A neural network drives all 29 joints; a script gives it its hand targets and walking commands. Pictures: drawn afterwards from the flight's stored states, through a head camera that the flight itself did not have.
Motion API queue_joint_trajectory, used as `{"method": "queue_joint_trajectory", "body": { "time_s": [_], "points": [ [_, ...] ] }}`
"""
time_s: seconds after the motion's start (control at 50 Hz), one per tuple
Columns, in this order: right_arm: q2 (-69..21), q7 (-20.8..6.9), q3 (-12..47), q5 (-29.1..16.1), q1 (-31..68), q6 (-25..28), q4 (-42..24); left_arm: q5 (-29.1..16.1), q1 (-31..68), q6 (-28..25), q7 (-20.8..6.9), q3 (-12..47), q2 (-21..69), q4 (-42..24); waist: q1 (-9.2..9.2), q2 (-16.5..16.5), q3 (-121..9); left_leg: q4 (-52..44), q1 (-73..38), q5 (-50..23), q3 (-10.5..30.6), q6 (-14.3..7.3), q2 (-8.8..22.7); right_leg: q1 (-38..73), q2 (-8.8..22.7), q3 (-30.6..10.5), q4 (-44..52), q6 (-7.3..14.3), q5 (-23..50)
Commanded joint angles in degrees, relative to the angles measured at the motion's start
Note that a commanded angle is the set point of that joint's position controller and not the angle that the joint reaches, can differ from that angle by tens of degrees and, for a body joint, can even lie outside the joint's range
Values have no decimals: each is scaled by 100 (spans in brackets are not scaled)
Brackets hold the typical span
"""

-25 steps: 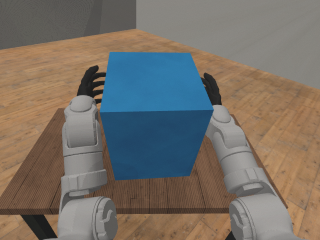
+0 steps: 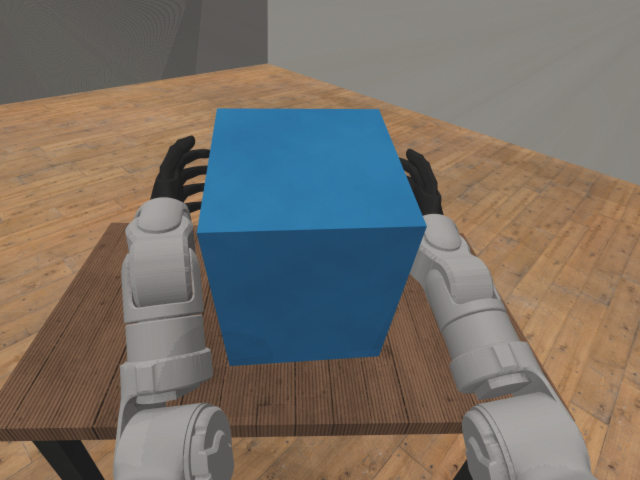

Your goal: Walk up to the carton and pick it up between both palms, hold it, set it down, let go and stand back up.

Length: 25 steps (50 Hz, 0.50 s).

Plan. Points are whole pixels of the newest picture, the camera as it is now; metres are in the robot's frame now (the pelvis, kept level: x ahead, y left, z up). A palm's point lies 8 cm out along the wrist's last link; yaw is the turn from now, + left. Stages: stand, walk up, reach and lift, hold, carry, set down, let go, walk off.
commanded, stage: hold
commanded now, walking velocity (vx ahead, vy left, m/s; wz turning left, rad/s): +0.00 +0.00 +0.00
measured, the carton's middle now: (302, 240) +0.37 +0.01 +0.18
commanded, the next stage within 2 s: none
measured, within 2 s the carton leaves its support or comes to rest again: neither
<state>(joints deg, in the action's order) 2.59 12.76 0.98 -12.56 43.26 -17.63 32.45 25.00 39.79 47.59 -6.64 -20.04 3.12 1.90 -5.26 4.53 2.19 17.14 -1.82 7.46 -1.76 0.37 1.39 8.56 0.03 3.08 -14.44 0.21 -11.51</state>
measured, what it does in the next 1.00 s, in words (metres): stands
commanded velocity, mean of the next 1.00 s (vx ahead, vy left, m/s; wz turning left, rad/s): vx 0.00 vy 0.00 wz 0.00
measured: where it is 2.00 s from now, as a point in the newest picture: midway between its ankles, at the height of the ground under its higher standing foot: outside the picture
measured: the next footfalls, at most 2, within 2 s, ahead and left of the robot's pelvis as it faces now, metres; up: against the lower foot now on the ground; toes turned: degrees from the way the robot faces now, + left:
none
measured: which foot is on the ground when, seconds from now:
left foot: down 0.00-1.00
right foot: down 0.00-1.00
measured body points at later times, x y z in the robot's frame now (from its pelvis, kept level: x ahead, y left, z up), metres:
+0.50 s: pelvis -0.01 +0.00 +0.00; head -0.07 +0.03 +0.44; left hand +0.37 +0.16 +0.24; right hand +0.37 -0.13 +0.23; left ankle +0.04 +0.12 -0.75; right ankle -0.02 -0.11 -0.75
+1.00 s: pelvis +0.00 +0.00 +0.00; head -0.06 +0.03 +0.44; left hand +0.37 +0.16 +0.23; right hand +0.38 -0.14 +0.22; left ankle +0.04 +0.12 -0.75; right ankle -0.02 -0.11 -0.75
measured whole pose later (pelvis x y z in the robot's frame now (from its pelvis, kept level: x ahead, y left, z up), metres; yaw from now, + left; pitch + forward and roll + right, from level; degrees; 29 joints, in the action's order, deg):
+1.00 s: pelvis +0.00 +0.00 +0.00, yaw +0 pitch -10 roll +0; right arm 2.5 12.4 0.4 -12.2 43.8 -17.3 33.8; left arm 23.7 39.5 46.0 -5.6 -19.3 2.4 3.6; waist -5.8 4.5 1.8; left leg 16.9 -0.3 6.7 -1.3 0.4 1.4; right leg 7.2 0.0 3.6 -14.3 0.2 -11.1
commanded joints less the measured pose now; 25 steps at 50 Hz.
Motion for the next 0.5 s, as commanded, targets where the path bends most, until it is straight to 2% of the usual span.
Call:
{"method": "queue_joint_trajectory", "body": {
  "time_s": [0.0, 0.02, 0.06, 0.12, 0.22, 0.3, 0.36, 0.42, 0.48],
  "points": [
    [-2855, -423, 1389, -235, 3766, 94, -1350, -724, 2895, -159, -772, 2251, 2634, 209, -47, -504, -1115, -165, -620, -819, -329, -53, -256, -586, -276, 243, 264, -228, 707],
    [-2916, -412, 1445, -231, 3823, 100, -1404, -759, 2941, -186, -791, 2245, 2623, 189, -36, -408, -1216, -129, -650, -902, -352, -61, -285, -538, -274, 230, 256, -268, 865],
    [-2962, -387, 1550, -301, 3975, 183, -1656, -855, 2936, -231, -767, 2394, 2702, 100, -58, -440, -1659, 16, -852, -1187, -318, -14, -301, -465, -305, 247, 183, -285, 1203],
    [-3039, -374, 1587, -278, 3914, 186, -1561, -856, 2941, -289, -717, 2403, 2704, 81, -76, -387, -1604, 24, -878, -1203, -281, -33, -305, -481, -305, 280, 156, -311, 1283],
    [-3044, -381, 1572, -230, 3876, 189, -1514, -845, 2948, -300, -734, 2333, 2638, 225, -38, -320, -1436, -85, -727, -834, -298, -85, -309, -522, -260, 248, 205, -323, 1007],
    [-3024, -393, 1562, -232, 3852, 209, -1394, -764, 2933, -304, -726, 2248, 2614, 327, 11, -366, -1317, -80, -744, -935, -305, -91, -296, -563, -262, 253, 210, -306, 1029],
    [-3020, -394, 1445, -189, 3888, 193, -1278, -768, 3066, -321, -744, 2168, 2614, 363, -4, -348, -1277, -148, -662, -641, -323, -127, -292, -669, -241, 251, 253, -310, 719],
    [-2970, -411, 1436, -174, 3896, 233, -1292, -769, 3037, -310, -726, 2238, 2672, 376, -10, -449, -1334, -82, -784, -956, -324, -73, -265, -635, -283, 268, 225, -254, 874],
    [-2944, -431, 1361, -178, 3893, 236, -1234, -732, 3003, -292, -722, 2200, 2665, 432, -9, -446, -1305, -105, -724, -896, -320, -60, -264, -627, -286, 268, 231, -247, 787]
  ]
}}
